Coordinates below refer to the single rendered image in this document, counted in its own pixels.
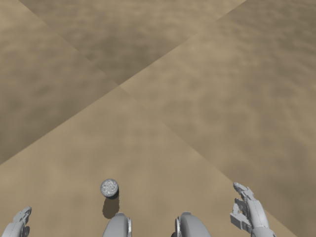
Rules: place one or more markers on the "right robot hand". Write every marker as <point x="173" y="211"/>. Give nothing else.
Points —
<point x="253" y="214"/>

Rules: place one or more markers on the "right robot arm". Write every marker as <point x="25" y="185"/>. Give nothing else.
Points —
<point x="262" y="232"/>

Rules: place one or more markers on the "left robot hand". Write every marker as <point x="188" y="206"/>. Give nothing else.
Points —
<point x="17" y="227"/>

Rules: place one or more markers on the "cup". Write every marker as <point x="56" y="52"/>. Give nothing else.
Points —
<point x="110" y="189"/>

